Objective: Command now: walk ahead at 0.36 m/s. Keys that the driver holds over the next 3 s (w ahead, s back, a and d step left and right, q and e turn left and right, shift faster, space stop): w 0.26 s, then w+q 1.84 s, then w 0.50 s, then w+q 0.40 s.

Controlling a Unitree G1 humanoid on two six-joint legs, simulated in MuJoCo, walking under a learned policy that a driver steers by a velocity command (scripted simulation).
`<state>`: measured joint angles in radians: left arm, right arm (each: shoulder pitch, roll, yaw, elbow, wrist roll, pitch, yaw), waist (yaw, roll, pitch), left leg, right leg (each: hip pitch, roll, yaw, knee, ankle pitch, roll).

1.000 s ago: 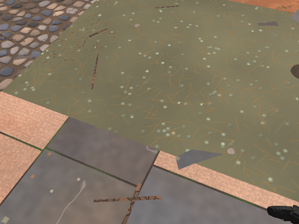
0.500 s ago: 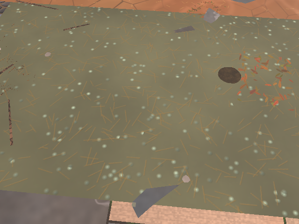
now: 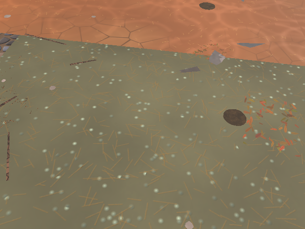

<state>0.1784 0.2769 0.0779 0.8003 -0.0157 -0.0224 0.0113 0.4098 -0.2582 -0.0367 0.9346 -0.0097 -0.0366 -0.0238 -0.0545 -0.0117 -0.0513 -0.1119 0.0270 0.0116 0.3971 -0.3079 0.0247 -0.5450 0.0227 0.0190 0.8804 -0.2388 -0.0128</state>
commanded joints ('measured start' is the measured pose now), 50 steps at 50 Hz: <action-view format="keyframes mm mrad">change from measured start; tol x32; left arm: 1 -145 60 22 -79 10 -36 -11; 11 -273 52 -10 -120 -15 -61 -56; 16 287 300 73 31 2 -55 -29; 50 24 115 7 -25 27 -85 -9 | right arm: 1 -11 -114 -21 -41 15 -41 -2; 50 -183 -152 -70 -290 17 -38 40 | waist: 1 4 139 144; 13 44 177 128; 16 168 -272 -288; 27 41 -43 129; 43 -38 204 -331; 50 77 34 9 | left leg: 1 119 229 -253 -302 -53 126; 14 21 199 -60 49 572 86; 16 -537 -39 7 721 -161 -18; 18 -670 37 -137 896 -163 16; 31 -557 99 -45 382 382 -5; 40 -239 -76 121 222 139 129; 43 537 318 -874 -68 -60 438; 50 -74 132 -341 -183 368 276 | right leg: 1 -283 -65 11 35 116 11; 12 59 -40 -67 -375 107 -26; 14 411 -5 -78 -417 108 -78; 16 1014 -427 569 -526 -172 -281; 24 411 -271 66 -764 144 -161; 35 598 -299 -190 -740 393 -138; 40 646 -289 -253 -290 1018 -79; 43 -145 38 8 536 -362 28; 50 -38 -143 55 193 -35 39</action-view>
